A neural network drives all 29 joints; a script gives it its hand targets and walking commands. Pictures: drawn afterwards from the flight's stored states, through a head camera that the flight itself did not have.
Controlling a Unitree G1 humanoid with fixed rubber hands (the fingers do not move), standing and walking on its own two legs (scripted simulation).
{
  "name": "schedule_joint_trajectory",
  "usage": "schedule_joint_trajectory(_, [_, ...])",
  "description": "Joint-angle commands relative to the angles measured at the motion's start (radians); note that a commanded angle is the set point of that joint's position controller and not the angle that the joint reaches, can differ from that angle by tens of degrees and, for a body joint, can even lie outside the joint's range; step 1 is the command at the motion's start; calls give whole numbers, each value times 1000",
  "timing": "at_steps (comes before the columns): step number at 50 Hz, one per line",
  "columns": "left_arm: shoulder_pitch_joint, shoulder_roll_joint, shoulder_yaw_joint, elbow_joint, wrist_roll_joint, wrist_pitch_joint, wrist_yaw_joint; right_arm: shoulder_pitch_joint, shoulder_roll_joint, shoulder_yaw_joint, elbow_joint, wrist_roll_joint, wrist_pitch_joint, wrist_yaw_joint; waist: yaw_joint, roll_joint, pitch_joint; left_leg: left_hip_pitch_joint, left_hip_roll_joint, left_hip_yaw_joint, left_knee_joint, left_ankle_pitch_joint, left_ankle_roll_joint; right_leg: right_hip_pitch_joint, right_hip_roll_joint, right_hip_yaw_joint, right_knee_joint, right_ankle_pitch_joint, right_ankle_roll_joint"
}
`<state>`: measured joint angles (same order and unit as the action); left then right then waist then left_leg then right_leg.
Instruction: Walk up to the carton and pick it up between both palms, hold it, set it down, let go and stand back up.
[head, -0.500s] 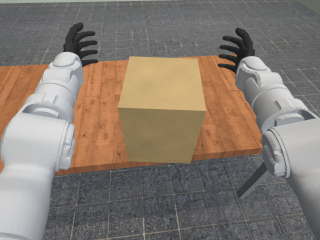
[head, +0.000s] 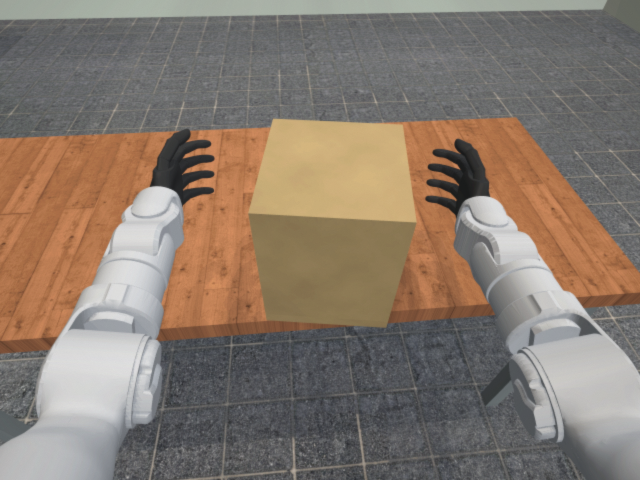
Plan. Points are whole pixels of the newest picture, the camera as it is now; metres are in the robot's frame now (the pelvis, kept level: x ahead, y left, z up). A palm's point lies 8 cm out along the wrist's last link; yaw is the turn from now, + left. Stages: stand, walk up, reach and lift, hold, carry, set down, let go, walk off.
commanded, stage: set down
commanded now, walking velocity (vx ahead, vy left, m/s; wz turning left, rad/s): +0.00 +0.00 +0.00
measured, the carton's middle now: (331, 226) +0.50 +0.01 +0.02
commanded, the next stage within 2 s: none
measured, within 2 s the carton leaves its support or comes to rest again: neither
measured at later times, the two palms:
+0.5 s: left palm (165, 255) +0.38 +0.22 +0.09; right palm (466, 262) +0.38 -0.16 +0.09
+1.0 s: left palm (161, 336) +0.30 +0.23 +0.03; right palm (474, 339) +0.30 -0.17 +0.02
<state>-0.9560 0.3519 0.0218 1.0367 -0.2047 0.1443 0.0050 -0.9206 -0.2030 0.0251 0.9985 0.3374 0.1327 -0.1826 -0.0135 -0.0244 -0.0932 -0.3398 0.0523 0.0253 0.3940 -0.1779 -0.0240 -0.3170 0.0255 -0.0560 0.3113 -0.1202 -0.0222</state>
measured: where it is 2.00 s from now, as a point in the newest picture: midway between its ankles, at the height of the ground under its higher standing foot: outside the picture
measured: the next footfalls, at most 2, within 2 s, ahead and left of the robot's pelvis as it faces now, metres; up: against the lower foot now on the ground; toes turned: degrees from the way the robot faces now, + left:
none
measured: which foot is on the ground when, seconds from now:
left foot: down 0.00-1.00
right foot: down 0.00-1.00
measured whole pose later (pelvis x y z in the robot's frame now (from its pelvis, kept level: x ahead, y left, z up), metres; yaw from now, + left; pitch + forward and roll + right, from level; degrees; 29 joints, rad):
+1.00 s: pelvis +0.01 +0.01 +0.00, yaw +0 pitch -2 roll -1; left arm -0.20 0.20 0.06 0.55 -0.11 -0.07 -0.03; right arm -0.16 -0.09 -0.01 0.59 0.17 -0.17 -0.12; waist 0.02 -0.02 0.02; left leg -0.13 0.03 0.03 0.40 -0.23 -0.01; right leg -0.12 0.01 -0.05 0.34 -0.18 -0.01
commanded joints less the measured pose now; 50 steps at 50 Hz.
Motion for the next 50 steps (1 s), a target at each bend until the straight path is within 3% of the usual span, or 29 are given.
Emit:
schedule_joint_trajectory(1, [-377, 107, 49, -165, 30, -5, 1, -373, -140, -39, -158, -24, -25, -12, -6, 68, -478, 212, -67, 27, 10, 311, -26, 251, 18, 24, 19, 217, 41])
schedule_joint_trajectory(13, [-186, 38, 85, -235, 88, -27, -7, -183, -81, -21, -192, -33, -74, -7, 17, 55, -270, 224, -65, 32, -20, 217, -14, 234, 21, 21, -10, 55, 35])
schedule_joint_trajectory(21, [-45, 5, 94, -371, 98, -58, -16, -33, -59, -58, -295, -79, -139, 3, 13, 72, -278, 266, -66, 33, -1, 258, -29, 253, 28, 18, -7, 69, 30])
schedule_joint_trajectory(35, [300, -50, 98, -591, 112, -70, -33, 305, 1, -47, -486, -119, -221, 22, 24, 54, -154, 285, -69, 28, -15, 295, -30, 290, 19, 27, -12, 81, 23])
schedule_joint_trajectory(42, [449, -61, 79, -637, 104, -147, -32, 461, 27, -54, -549, -149, -274, 42, 33, 50, -116, 259, -68, 24, -24, 262, -26, 292, 4, 43, -10, 63, 13])
schedule_joint_trajectory(50, [589, -56, 41, -576, 81, -319, -28, 598, 48, -59, -510, -178, -373, 70, 31, 52, -93, 229, -63, 8, -12, 236, -18, 260, -10, 63, -1, 35, 0])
